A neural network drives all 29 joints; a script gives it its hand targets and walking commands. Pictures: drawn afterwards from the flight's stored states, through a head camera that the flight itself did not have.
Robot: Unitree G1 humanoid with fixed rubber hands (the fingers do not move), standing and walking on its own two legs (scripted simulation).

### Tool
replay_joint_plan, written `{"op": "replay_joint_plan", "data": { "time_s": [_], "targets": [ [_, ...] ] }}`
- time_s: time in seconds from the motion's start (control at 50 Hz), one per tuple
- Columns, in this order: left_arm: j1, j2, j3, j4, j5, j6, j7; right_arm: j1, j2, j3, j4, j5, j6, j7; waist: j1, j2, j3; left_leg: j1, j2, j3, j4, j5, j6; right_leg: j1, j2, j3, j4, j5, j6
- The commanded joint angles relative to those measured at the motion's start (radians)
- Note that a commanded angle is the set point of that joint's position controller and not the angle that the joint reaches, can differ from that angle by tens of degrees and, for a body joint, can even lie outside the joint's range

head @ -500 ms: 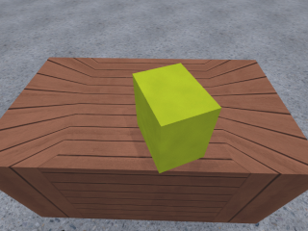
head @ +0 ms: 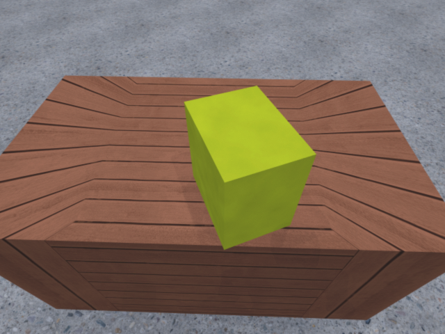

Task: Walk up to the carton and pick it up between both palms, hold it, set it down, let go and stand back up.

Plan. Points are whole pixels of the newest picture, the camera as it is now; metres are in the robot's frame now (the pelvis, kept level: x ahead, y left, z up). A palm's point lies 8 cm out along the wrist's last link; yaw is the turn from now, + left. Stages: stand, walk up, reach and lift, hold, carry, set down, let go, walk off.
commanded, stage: walk up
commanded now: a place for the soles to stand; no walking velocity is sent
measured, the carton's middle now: (240, 167) +0.48 +0.00 -0.01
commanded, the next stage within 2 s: none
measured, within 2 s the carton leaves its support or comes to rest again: neither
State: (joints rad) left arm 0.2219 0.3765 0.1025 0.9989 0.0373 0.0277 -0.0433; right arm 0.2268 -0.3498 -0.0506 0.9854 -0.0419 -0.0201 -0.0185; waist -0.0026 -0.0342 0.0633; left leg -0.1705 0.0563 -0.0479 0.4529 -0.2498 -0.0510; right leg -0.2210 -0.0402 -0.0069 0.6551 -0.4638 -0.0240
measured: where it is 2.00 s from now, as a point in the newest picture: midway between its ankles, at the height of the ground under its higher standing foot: outside the picture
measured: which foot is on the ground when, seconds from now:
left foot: down 0.00-0.10, up 0.12-0.38, down 0.40-1.00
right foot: down 0.00-1.00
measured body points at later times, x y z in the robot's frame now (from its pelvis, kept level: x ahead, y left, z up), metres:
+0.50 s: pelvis +0.07 -0.04 +0.00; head +0.09 -0.04 +0.45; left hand +0.16 +0.25 -0.12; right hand +0.19 -0.35 -0.12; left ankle +0.11 +0.09 -0.74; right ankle +0.04 -0.15 -0.74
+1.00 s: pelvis +0.06 -0.04 +0.01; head +0.06 -0.03 +0.46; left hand +0.14 +0.27 -0.12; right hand +0.14 -0.34 -0.12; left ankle +0.11 +0.09 -0.74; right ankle +0.04 -0.15 -0.74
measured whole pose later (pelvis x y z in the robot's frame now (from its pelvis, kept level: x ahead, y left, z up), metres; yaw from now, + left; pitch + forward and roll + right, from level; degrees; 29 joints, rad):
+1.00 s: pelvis +0.06 -0.04 +0.01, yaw -1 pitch -3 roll +0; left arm 0.13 0.35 0.03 1.07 -0.01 -0.02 0.00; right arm 0.09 -0.34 -0.03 1.12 0.02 -0.01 0.00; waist 0.00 -0.01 0.06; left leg -0.15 0.03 0.02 0.31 -0.10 -0.02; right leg -0.05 -0.01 -0.03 0.31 -0.20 0.00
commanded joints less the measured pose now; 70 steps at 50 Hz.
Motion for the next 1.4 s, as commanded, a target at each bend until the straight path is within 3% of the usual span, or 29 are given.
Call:
{"op": "replay_joint_plan", "data": {
  "time_s": [0.0,0.02,0.06,0.08,0.1,0.12,0.14,0.18,0.2,0.28,0.32,0.34,0.36,0.38,0.4,0.42,0.46,0.48,0.54,0.62,0.64,0.74,0.82,0.9,1.0,1.2,1.24,1.28,1.38],
  "targets": [
    [-0.052,0.158,0.031,-0.157,-0.003,-0.048,0.009,0.028,-0.318,-0.093,-0.108,-0.006,-0.024,-0.026,-0.027,0.227,0.022,0.158,0.278,-0.271,-0.136,0.146,0.284,-0.269,-0.042,0.066,0.009,-0.043,-0.04],
    [0.014,0.146,0.032,-0.15,0.0,-0.056,0.006,0.018,-0.295,-0.097,-0.121,-0.003,-0.022,-0.021,-0.003,0.244,-0.052,0.119,0.225,-0.191,-0.085,0.114,0.25,-0.144,-0.037,0.052,-0.059,0.04,-0.034],
    [0.181,0.167,0.043,-0.112,-0.004,-0.058,0.01,-0.085,-0.249,-0.07,-0.171,0.004,0.002,-0.012,0.1,0.112,-0.096,-0.16,0.108,-0.057,0.148,-0.027,0.153,0.245,0.008,0.015,-0.26,0.241,-0.026],
    [0.22,0.242,0.055,-0.118,0.0,-0.057,0.019,-0.058,-0.125,-0.03,-0.193,0.019,0.002,-0.004,0.115,-0.205,-0.121,-0.322,-0.053,0.049,0.393,-0.26,0.08,0.348,-0.186,0.294,-0.412,0.176,-0.068],
    [0.145,0.302,0.062,-0.172,0.003,-0.045,0.032,-0.028,-0.132,-0.027,-0.199,0.023,0.015,-0.025,0.096,-0.18,-0.073,-0.409,-0.096,0.011,0.478,-0.386,0.058,0.267,-0.283,0.431,-0.449,0.128,-0.118],
    [0.112,0.285,0.074,-0.213,0.005,-0.033,0.035,-0.013,-0.192,-0.048,-0.207,0.027,0.027,-0.032,0.106,-0.136,-0.028,-0.385,-0.065,-0.045,0.561,-0.396,0.078,0.133,-0.313,0.504,-0.481,-0.129,-0.212],
    [0.058,0.276,0.069,-0.221,-0.002,-0.031,0.04,-0.022,-0.219,-0.059,-0.198,0.033,0.035,-0.031,0.074,-0.122,0.027,-0.348,-0.05,-0.072,0.63,-0.348,0.077,0.011,-0.293,0.435,-0.515,-0.213,-0.22],
    [-0.015,0.239,0.036,-0.237,-0.022,-0.043,0.054,0.048,-0.208,-0.064,-0.184,0.038,0.017,-0.014,0.021,-0.045,0.066,-0.282,-0.007,-0.087,0.51,-0.255,0.054,0.049,-0.235,0.245,-0.429,0.182,-0.177],
    [-0.001,0.225,0.028,-0.237,-0.026,-0.051,0.057,0.067,-0.207,-0.06,-0.165,0.031,0.011,-0.009,0.009,-0.085,0.035,-0.265,0.004,-0.051,0.451,-0.242,0.056,0.094,-0.237,0.201,-0.377,0.437,-0.185],
    [0.027,0.204,-0.002,-0.261,-0.028,-0.055,0.073,0.019,-0.165,-0.045,-0.189,0.006,0.019,0.004,0.025,-0.033,0.023,-0.141,0.009,-0.021,0.281,-0.183,0.053,0.036,-0.244,0.147,-0.306,0.675,-0.155],
    [0.009,0.216,-0.004,-0.256,-0.042,-0.049,0.074,0.003,-0.167,-0.048,-0.179,0.017,0.025,0.001,0.012,-0.138,-0.008,-0.086,-0.017,0.034,0.11,-0.073,0.055,0.088,-0.204,0.111,-0.22,0.819,-0.134],
    [-0.004,0.226,-0.012,-0.269,-0.046,-0.047,0.072,0.037,-0.149,-0.037,-0.166,0.027,0.021,0.001,-0.009,-0.127,-0.019,-0.017,-0.024,0.024,0.004,0.057,0.045,0.072,-0.196,0.096,-0.177,0.875,-0.117],
    [-0.013,0.209,-0.01,-0.266,-0.058,-0.048,0.065,0.06,-0.19,-0.05,-0.155,0.024,0.018,-0.005,-0.02,-0.071,-0.095,0.059,-0.017,0.01,-0.129,0.21,0.055,0.1,-0.191,0.102,-0.156,0.769,-0.082],
    [0.001,0.191,-0.022,-0.274,-0.066,-0.053,0.064,-0.015,-0.261,-0.065,-0.148,0.023,0.015,-0.006,-0.005,-0.065,-0.087,0.136,0.04,-0.026,-0.086,0.353,0.082,0.037,-0.143,0.074,-0.153,0.718,-0.034],
    [0.013,0.192,-0.035,-0.271,-0.07,-0.054,0.058,-0.011,-0.262,-0.067,-0.154,0.028,0.01,-0.006,-0.005,0.043,-0.13,0.165,0.126,-0.118,-0.087,0.501,0.102,-0.004,-0.107,0.051,-0.11,0.559,0.004],
    [0.038,0.154,-0.047,-0.26,-0.073,-0.052,0.055,-0.05,-0.28,-0.058,-0.144,0.032,0.009,-0.004,0.021,0.07,-0.131,0.132,0.165,-0.156,-0.071,0.538,0.145,0.029,-0.073,0.047,-0.143,0.425,0.024],
    [0.011,0.172,-0.051,-0.217,-0.065,-0.042,0.056,-0.108,-0.223,-0.028,-0.143,0.059,0.008,0.013,0.018,0.041,-0.111,0.002,0.146,-0.138,-0.054,0.284,0.133,0.111,-0.074,0.059,-0.274,0.261,0.015],
    [-0.028,0.209,-0.039,-0.205,-0.065,-0.049,0.06,-0.106,-0.211,-0.028,-0.127,0.064,0.009,0.018,0.008,0.045,-0.062,0.013,0.114,-0.1,-0.078,0.294,0.084,0.094,-0.1,0.07,-0.286,0.33,0.008],
    [-0.036,0.223,-0.037,-0.163,-0.067,-0.071,0.058,-0.115,-0.205,-0.018,-0.069,0.057,0.007,0.009,0.009,0.029,-0.067,0.082,0.092,-0.043,-0.04,0.51,0.088,0.095,-0.114,0.054,-0.256,0.68,0.003],
    [-0.053,0.207,-0.039,-0.109,-0.071,-0.076,0.06,-0.144,-0.215,-0.019,-0.049,0.048,0.001,0.01,0.017,0.074,-0.133,0.112,0.093,-0.021,-0.059,0.523,0.089,0.173,-0.123,0.057,-0.259,0.71,-0.003],
    [-0.069,0.207,-0.039,-0.099,-0.066,-0.07,0.059,-0.161,-0.209,-0.014,-0.029,0.06,0.001,0.009,0.0,0.024,-0.196,0.147,0.104,-0.017,-0.069,0.503,0.089,0.178,-0.123,0.037,-0.279,0.706,0.005],
    [-0.111,0.195,-0.038,-0.055,-0.058,-0.068,0.06,-0.21,-0.19,-0.012,0.004,0.068,-0.002,0.007,0.008,0.056,-0.148,0.136,0.099,-0.022,-0.115,0.423,0.084,0.139,-0.1,0.045,-0.346,0.503,0.019],
    [-0.134,0.179,-0.034,-0.015,-0.061,-0.062,0.06,-0.211,-0.196,-0.014,0.052,0.058,0.001,0.003,0.006,0.002,-0.086,0.083,0.095,-0.017,-0.148,0.283,0.071,0.137,-0.107,0.047,-0.391,0.446,0.02],
    [-0.146,0.203,-0.034,0.008,-0.054,-0.074,0.058,-0.197,-0.177,-0.017,0.07,0.069,-0.006,0.007,0.004,0.056,-0.044,0.079,0.083,-0.023,-0.185,0.186,0.057,0.082,-0.119,0.077,-0.439,0.307,0.006],
    [-0.145,0.174,-0.033,0.023,-0.047,-0.068,0.059,-0.214,-0.181,-0.015,0.07,0.049,-0.006,0.008,0.005,0.039,-0.017,0.042,0.073,-0.049,-0.228,0.033,0.071,0.045,-0.101,0.08,-0.456,0.162,0.013],
    [-0.117,0.176,-0.023,0.033,-0.043,-0.07,0.067,-0.173,-0.167,-0.017,0.075,0.045,-0.006,0.01,0.011,-0.001,-0.031,0.028,0.075,-0.058,-0.233,0.052,0.071,0.071,-0.105,0.076,-0.448,0.171,0.013],
    [-0.102,0.168,-0.026,0.023,-0.059,-0.066,0.064,-0.141,-0.183,-0.023,0.074,0.041,-0.008,0.006,0.015,0.099,0.002,-0.018,0.071,-0.044,-0.241,0.041,0.063,0.111,-0.094,0.077,-0.433,0.212,0.009],
    [-0.095,0.149,-0.034,0.032,-0.047,-0.065,0.064,-0.138,-0.177,-0.023,0.071,0.037,-0.014,0.011,0.018,0.018,-0.04,0.019,0.076,-0.06,-0.232,0.049,0.073,0.095,-0.095,0.059,-0.427,0.234,0.011],
    [-0.081,0.174,-0.021,0.024,-0.045,-0.074,0.068,-0.101,-0.156,-0.018,0.092,0.058,-0.015,0.008,-0.011,0.049,-0.064,0.072,0.087,-0.064,-0.205,0.186,0.075,0.106,-0.11,0.07,-0.441,0.318,0.013]
  ]
}}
